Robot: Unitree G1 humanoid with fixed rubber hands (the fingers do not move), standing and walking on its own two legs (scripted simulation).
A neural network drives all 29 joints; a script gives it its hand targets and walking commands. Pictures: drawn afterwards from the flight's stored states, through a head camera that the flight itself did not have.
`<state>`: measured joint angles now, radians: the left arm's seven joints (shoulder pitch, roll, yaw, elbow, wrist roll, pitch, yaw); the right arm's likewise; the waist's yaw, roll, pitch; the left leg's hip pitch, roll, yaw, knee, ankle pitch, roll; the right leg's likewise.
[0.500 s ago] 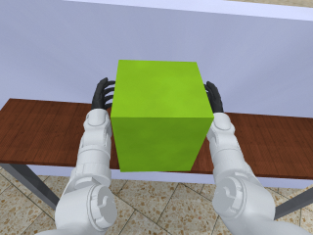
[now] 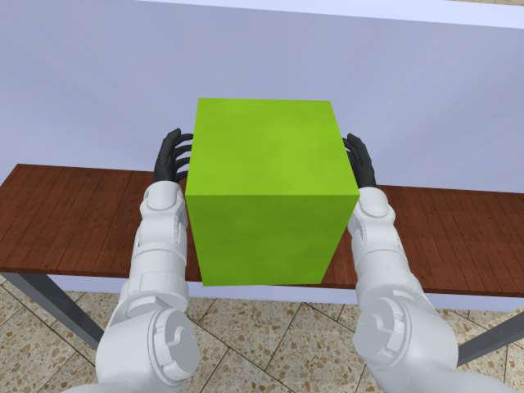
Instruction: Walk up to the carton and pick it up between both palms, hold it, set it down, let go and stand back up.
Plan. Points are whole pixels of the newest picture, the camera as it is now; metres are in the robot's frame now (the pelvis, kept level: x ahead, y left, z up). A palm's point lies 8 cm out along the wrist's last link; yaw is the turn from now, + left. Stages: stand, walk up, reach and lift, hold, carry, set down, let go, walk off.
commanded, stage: set down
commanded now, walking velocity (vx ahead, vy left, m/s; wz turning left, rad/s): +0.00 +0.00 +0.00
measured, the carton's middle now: (263, 197) +0.42 +0.03 +0.06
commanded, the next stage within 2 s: none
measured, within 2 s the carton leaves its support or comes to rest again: neither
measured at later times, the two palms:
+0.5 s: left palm (173, 182) +0.41 +0.18 +0.08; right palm (358, 179) +0.45 -0.13 +0.09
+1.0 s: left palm (138, 143) +0.41 +0.22 +0.16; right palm (419, 144) +0.45 -0.19 +0.17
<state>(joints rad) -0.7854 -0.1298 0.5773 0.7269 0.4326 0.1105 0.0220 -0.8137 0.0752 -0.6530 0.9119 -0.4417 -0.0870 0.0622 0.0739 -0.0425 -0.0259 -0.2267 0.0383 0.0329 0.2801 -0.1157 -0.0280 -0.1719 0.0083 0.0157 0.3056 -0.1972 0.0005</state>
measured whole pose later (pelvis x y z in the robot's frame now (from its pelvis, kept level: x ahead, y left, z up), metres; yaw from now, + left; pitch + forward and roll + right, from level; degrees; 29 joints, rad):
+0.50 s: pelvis -0.02 +0.00 -0.01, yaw -2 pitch +18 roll -2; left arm -0.98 0.07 0.17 1.13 -0.03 0.02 0.22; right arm -1.03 -0.21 -0.07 1.27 0.16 -0.06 -0.05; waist 0.12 -0.01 -0.20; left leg -0.63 0.09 0.03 0.47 -0.15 -0.04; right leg -0.54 0.06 0.02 0.40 -0.17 -0.01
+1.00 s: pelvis -0.03 -0.01 -0.02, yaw -1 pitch +16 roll -1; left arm -1.04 0.30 0.02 0.95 -0.28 0.25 0.14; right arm -1.13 -0.46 0.15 1.18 0.50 0.14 0.02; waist 0.10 -0.01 -0.22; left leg -0.61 0.08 0.01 0.44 -0.12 -0.05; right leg -0.55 0.05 0.00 0.44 -0.18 -0.02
